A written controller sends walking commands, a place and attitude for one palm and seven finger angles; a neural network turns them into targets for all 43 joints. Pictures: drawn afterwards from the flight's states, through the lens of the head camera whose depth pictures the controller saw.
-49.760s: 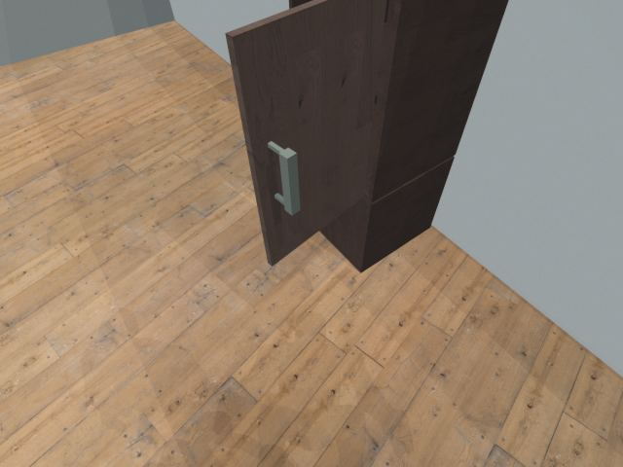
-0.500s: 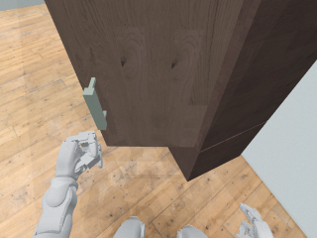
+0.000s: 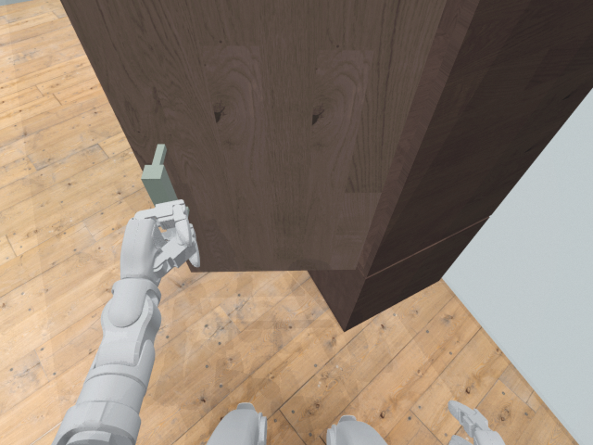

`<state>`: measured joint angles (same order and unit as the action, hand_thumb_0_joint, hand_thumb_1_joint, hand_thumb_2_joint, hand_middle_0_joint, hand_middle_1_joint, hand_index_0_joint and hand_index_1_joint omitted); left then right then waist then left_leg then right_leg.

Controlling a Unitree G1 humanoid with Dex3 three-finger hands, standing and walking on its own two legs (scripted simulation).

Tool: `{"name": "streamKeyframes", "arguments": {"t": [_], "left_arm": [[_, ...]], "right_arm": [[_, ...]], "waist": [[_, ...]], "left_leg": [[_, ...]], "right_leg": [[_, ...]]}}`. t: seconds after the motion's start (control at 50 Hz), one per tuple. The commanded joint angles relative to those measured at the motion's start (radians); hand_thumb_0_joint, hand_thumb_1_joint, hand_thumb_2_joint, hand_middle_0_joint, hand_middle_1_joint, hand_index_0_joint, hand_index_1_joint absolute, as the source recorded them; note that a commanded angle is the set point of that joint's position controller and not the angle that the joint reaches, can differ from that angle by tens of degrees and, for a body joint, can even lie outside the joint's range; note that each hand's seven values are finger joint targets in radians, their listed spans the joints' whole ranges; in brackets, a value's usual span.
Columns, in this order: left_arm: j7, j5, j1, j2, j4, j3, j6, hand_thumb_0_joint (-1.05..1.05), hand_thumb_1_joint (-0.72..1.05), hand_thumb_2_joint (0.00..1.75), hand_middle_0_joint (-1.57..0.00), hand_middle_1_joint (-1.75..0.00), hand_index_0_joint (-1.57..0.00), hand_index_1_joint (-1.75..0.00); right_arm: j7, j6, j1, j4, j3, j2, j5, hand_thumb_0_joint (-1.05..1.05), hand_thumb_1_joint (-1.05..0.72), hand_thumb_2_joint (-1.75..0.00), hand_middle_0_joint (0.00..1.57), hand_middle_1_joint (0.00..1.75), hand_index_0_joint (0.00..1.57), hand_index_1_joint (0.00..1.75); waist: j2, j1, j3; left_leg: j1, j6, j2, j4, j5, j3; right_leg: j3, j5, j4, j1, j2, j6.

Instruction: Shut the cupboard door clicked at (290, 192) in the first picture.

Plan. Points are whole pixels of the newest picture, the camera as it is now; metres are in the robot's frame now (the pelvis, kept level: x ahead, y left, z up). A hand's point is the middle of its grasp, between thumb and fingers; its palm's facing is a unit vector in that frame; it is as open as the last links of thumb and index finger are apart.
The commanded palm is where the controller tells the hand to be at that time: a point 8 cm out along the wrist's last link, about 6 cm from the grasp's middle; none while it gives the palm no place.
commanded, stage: bring the fist close to the handle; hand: left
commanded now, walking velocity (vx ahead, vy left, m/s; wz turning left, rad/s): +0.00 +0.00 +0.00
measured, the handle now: (171, 196) +0.45 +0.20 +0.04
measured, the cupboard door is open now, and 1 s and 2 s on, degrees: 64 55 39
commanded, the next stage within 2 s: push the door shut along its arc in 0.30 s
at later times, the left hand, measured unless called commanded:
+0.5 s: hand (193, 249) +0.36 +0.15 +0.05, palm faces +0.02 -1.00 -0.04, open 3.1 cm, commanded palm +0.35 +0.20 +0.05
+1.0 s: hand (195, 207) +0.43 +0.16 +0.05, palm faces -0.10 -0.99 -0.04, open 3.1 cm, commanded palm +0.42 +0.20 +0.05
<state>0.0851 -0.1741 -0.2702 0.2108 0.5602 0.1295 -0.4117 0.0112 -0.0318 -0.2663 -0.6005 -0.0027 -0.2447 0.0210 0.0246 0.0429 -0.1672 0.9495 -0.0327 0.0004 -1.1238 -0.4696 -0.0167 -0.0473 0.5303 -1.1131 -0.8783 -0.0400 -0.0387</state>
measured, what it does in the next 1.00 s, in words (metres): stands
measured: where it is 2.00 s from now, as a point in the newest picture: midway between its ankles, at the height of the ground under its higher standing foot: outside the picture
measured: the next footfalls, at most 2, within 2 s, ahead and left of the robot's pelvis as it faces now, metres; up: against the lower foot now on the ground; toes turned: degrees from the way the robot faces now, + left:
none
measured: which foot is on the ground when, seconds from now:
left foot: down 0.00-1.00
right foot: down 0.00-1.00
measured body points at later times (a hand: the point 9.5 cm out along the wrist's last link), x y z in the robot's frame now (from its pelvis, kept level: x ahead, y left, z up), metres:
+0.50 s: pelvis -0.01 +0.00 +0.00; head +0.06 +0.00 +0.45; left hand +0.36 +0.20 +0.05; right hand +0.13 -0.25 -0.11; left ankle +0.04 +0.10 -0.65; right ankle +0.00 -0.10 -0.65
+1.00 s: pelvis -0.02 +0.00 -0.02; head +0.08 +0.01 +0.42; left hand +0.43 +0.21 +0.06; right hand +0.05 -0.27 -0.13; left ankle +0.04 +0.10 -0.65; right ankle +0.00 -0.10 -0.65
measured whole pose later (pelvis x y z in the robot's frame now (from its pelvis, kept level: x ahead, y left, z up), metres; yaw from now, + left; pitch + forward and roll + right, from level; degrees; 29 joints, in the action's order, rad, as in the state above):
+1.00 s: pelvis -0.02 +0.00 -0.02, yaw +0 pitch +20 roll -2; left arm 0.27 -0.18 -0.70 0.36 1.03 0.21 -0.45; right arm 0.02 -0.01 -0.32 -0.66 -0.01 -0.27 0.03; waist 0.03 0.09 -0.15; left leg 1.08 -0.03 0.00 -1.19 -0.46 0.01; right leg -0.08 0.52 -1.17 -0.99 -0.04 -0.05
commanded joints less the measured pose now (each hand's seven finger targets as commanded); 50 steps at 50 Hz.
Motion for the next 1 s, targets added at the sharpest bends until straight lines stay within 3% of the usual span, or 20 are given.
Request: {"name": "streamKeyframes", "arguments": {"t": [0.0,0.02,0.1,0.12,0.16,0.22,0.26,0.28,0.3,0.4,0.46,0.52,0.56,0.62,0.64,0.66,0.74,0.84,0.88,0.98], "left_arm": [[0.001,-0.017,-0.182,0.124,-0.23,0.05,-0.085,0.0,0.9,0.9,-1.3,-1.5,-1.3,-1.5],[0.001,-0.017,-0.154,0.137,-0.225,0.06,-0.081,0.0,0.9,0.9,-1.3,-1.5,-1.3,-1.5],[-0.004,-0.011,-0.229,0.108,-0.225,0.026,-0.096,0.0,0.9,0.9,-1.3,-1.5,-1.3,-1.5],[-0.009,-0.006,-0.266,0.122,-0.242,0.029,-0.103,0.0,0.9,0.9,-1.3,-1.5,-1.3,-1.5],[-0.014,-0.001,-0.286,0.084,-0.244,-0.006,-0.117,0.0,0.9,0.9,-1.3,-1.5,-1.3,-1.5],[-0.022,-0.003,-0.268,0.138,-0.237,0.045,-0.125,0.0,0.9,0.9,-1.3,-1.5,-1.3,-1.5],[-0.014,-0.001,-0.285,0.111,-0.222,0.018,-0.123,0.0,0.9,0.9,-1.3,-1.5,-1.3,-1.5],[-0.014,0.0,-0.269,0.127,-0.209,0.035,-0.12,0.0,0.9,0.9,-1.3,-1.5,-1.3,-1.5],[-0.011,0.001,-0.276,0.106,-0.195,0.013,-0.114,0.0,0.9,0.9,-1.3,-1.5,-1.3,-1.5],[-0.009,-0.004,-0.271,0.116,-0.188,0.025,-0.104,0.0,0.9,0.9,-1.3,-1.5,-1.3,-1.5],[0.002,0.01,-0.418,0.143,-0.132,0.024,-0.107,0.0,0.9,0.9,-1.3,-1.5,-1.3,-1.5],[0.018,0.008,-0.492,0.184,-0.106,0.054,-0.121,0.0,0.9,0.9,-1.3,-1.5,-1.3,-1.5],[0.035,0.008,-0.515,0.143,-0.077,0.02,-0.123,0.0,0.9,0.9,-1.3,-1.5,-1.3,-1.5],[0.058,-0.002,-0.503,0.191,0.01,0.065,-0.104,0.0,0.9,0.9,-1.3,-1.5,-1.3,-1.5],[0.068,0.001,-0.553,0.191,0.022,0.054,-0.104,0.0,0.9,0.9,-1.3,-1.5,-1.3,-1.5],[0.08,0.001,-0.61,0.178,0.042,0.035,-0.103,0.0,0.9,0.9,-1.3,-1.5,-1.3,-1.5],[0.117,0.001,-0.726,0.227,0.127,0.064,-0.107,0.0,0.9,0.9,-1.3,-1.5,-1.3,-1.5],[0.174,-0.007,-0.806,0.264,0.22,0.082,-0.103,0.0,0.9,0.9,-1.3,-1.5,-1.3,-1.5],[0.195,-0.011,-0.836,0.252,0.25,0.067,-0.096,0.0,0.9,0.9,-1.3,-1.5,-1.3,-1.5],[0.221,-0.001,-0.933,0.295,0.298,0.08,-0.094,0.0,0.9,0.9,-1.3,-1.5,-1.3,-1.5]], "right_arm": [[-0.003,-0.03,-0.012,0.136,0.058,-0.142,0.007,0.0,-0.9,-0.9,0.2,0.3,0.2,0.3],[-0.003,-0.027,-0.015,0.139,0.057,-0.147,0.004,0.0,-0.9,-0.9,0.2,0.3,0.2,0.3],[0.0,-0.022,-0.003,0.131,0.056,-0.142,0.008,0.0,-0.9,-0.9,0.2,0.3,0.2,0.3],[0.004,-0.023,-0.007,0.127,0.058,-0.148,0.005,0.0,-0.9,-0.9,0.2,0.3,0.2,0.3],[0.004,-0.029,-0.001,0.121,0.059,-0.145,0.004,0.0,-0.9,-0.9,0.2,0.3,0.2,0.3],[0.008,-0.03,-0.005,0.114,0.061,-0.153,0.001,0.0,-0.9,-0.9,0.2,0.3,0.2,0.3],[0.006,-0.029,0.002,0.114,0.056,-0.145,0.003,0.0,-0.9,-0.9,0.2,0.3,0.2,0.3],[0.006,-0.027,0.002,0.115,0.057,-0.147,0.004,0.0,-0.9,-0.9,0.2,0.3,0.2,0.3],[0.006,-0.026,0.004,0.117,0.054,-0.146,0.005,0.0,-0.9,-0.9,0.2,0.3,0.2,0.3],[0.004,-0.022,0.005,0.124,0.053,-0.145,0.007,0.0,-0.9,-0.9,0.2,0.3,0.2,0.3],[0.012,-0.021,-0.004,0.102,0.05,-0.15,0.007,0.0,-0.9,-0.9,0.2,0.3,0.2,0.3],[0.016,-0.027,-0.017,0.093,0.052,-0.158,0.005,0.0,-0.9,-0.9,0.2,0.3,0.2,0.3],[0.012,-0.03,-0.019,0.087,0.053,-0.152,0.007,0.0,-0.9,-0.9,0.2,0.3,0.2,0.3],[0.009,-0.024,-0.043,0.082,0.052,-0.162,0.007,0.0,-0.9,-0.9,0.2,0.3,0.2,0.3],[0.01,-0.02,-0.042,0.081,0.049,-0.16,0.01,0.0,-0.9,-0.9,0.2,0.3,0.2,0.3],[0.01,-0.02,-0.042,0.077,0.047,-0.157,0.012,0.0,-0.9,-0.9,0.2,0.3,0.2,0.3],[0.018,-0.016,-0.063,0.057,0.048,-0.164,0.014,0.0,-0.9,-0.9,0.2,0.3,0.2,0.3],[0.017,-0.011,-0.094,0.043,0.047,-0.174,0.016,0.0,-0.9,-0.9,0.2,0.3,0.2,0.3],[0.013,-0.011,-0.105,0.04,0.047,-0.175,0.018,0.0,-0.9,-0.9,0.2,0.3,0.2,0.3],[0.009,-0.009,-0.135,0.026,0.049,-0.19,0.016,0.0,-0.9,-0.9,0.2,0.3,0.2,0.3]], "waist": [[-0.013,-0.022,-0.343],[-0.017,-0.025,-0.34],[-0.026,0.003,-0.273],[-0.012,0.01,-0.275],[0.011,0.019,-0.291],[-0.003,0.004,-0.322],[0.009,0.009,-0.313],[0.0,-0.001,-0.307],[0.003,0.009,-0.295],[-0.008,0.004,-0.297],[-0.025,0.039,-0.26],[0.011,0.033,-0.308],[0.048,0.038,-0.345],[0.01,0.032,-0.34],[-0.021,0.048,-0.323],[-0.006,0.058,-0.306],[-0.019,0.079,-0.317],[0.027,0.08,-0.362],[0.034,0.09,-0.364],[0.053,0.112,-0.374]], "left_leg": [[-0.287,0.009,0.011,0.147,0.288,0.048],[-0.279,0.006,0.01,0.146,0.289,0.049],[-0.251,0.003,0.009,0.152,0.196,0.049],[-0.266,0.004,0.012,0.15,0.198,0.057],[-0.303,0.007,0.014,0.151,0.197,0.063],[-0.295,0.006,0.011,0.144,0.205,0.061],[-0.288,0.007,0.01,0.147,0.199,0.06],[-0.281,0.008,0.01,0.15,0.191,0.06],[-0.284,0.007,0.01,0.154,0.185,0.061],[-0.273,0.006,0.008,0.157,0.182,0.056],[-0.24,0.002,0.011,0.14,0.137,0.062],[-0.258,0.004,0.008,0.129,0.143,0.068],[-0.302,0.009,0.01,0.123,0.186,0.072],[-0.262,0.004,0.008,0.116,0.194,0.067],[-0.238,0.001,0.008,0.114,0.181,0.066],[-0.221,0.0,0.006,0.111,0.156,0.064],[-0.184,-0.008,0.005,0.086,0.127,0.063],[-0.197,-0.007,0.006,0.071,0.149,0.075],[-0.199,-0.007,0.008,0.067,0.15,0.079],[-0.199,-0.01,0.014,0.054,0.142,0.094]], "right_leg": [[0.043,-0.368,0.157,0.167,0.017,0.012],[0.045,-0.372,0.157,0.172,0.015,0.012],[0.047,-0.279,0.176,0.124,0.017,0.015],[0.044,-0.274,0.171,0.109,0.015,0.012],[0.036,-0.26,0.169,0.081,0.017,0.011],[0.043,-0.271,0.165,0.106,0.014,0.011],[0.042,-0.27,0.164,0.103,0.017,0.012],[0.044,-0.261,0.168,0.108,0.016,0.011],[0.039,-0.254,0.171,0.096,0.016,0.011],[0.044,-0.257,0.177,0.116,0.016,0.012],[0.051,-0.22,0.178,0.074,0.018,0.016],[0.056,-0.216,0.168,0.072,0.017,0.011],[0.049,-0.25,0.155,0.053,0.017,0.009],[0.056,-0.267,0.157,0.076,0.013,0.011],[0.06,-0.265,0.16,0.077,0.017,0.014],[0.065,-0.243,0.165,0.068,0.018,0.016],[0.082,-0.21,0.167,0.058,0.021,0.018],[0.078,-0.215,0.149,0.035,0.018,0.009],[0.074,-0.208,0.145,0.015,0.014,0.008],[0.067,-0.178,0.131,-0.044,0.009,0.004]]}}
